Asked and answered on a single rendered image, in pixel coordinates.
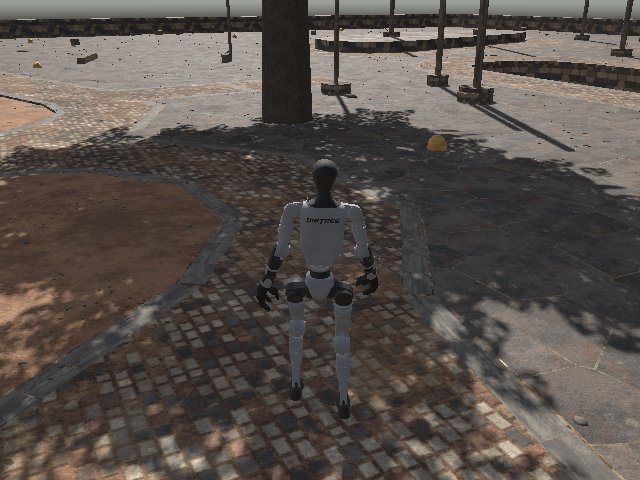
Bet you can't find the robot right upper arm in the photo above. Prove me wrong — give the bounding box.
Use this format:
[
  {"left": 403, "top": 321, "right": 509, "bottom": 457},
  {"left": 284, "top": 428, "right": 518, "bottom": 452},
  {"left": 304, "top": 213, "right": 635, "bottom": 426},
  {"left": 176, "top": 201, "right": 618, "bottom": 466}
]
[{"left": 344, "top": 203, "right": 370, "bottom": 258}]

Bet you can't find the left robot foot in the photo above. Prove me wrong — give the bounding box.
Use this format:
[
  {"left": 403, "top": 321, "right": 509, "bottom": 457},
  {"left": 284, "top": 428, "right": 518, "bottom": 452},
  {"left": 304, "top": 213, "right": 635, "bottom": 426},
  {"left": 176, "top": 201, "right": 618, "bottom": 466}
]
[{"left": 289, "top": 377, "right": 304, "bottom": 401}]

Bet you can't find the robot right hand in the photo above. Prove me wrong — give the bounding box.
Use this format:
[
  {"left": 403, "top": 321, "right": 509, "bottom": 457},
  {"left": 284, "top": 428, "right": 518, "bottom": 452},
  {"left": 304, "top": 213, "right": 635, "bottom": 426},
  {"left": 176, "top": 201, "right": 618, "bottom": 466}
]
[{"left": 356, "top": 275, "right": 379, "bottom": 295}]

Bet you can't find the left robot forearm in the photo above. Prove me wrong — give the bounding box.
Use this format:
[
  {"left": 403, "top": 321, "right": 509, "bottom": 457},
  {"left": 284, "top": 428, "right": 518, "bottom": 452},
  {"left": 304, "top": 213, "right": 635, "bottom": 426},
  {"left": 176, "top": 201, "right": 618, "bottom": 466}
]
[{"left": 260, "top": 242, "right": 283, "bottom": 288}]

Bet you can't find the right robot forearm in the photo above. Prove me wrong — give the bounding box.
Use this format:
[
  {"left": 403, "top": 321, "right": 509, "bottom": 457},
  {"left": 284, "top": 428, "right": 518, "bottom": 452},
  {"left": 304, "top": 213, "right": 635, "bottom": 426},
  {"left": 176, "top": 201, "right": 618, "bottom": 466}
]
[{"left": 359, "top": 243, "right": 377, "bottom": 280}]

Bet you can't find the robot left shin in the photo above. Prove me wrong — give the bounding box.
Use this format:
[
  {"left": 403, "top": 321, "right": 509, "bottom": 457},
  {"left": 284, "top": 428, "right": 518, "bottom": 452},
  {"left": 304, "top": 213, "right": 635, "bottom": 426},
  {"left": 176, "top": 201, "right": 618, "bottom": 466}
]
[{"left": 289, "top": 320, "right": 303, "bottom": 387}]

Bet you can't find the robot left upper arm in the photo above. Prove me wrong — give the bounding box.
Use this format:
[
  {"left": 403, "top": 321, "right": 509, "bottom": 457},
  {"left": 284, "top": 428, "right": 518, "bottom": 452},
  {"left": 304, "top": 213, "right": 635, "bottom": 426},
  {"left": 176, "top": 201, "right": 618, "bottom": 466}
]
[{"left": 274, "top": 202, "right": 303, "bottom": 258}]

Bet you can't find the robot left hand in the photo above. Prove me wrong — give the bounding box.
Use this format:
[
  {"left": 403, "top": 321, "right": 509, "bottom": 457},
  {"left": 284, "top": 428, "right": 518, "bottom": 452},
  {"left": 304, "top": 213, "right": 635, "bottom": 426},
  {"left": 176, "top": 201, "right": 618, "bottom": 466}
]
[{"left": 256, "top": 283, "right": 279, "bottom": 311}]

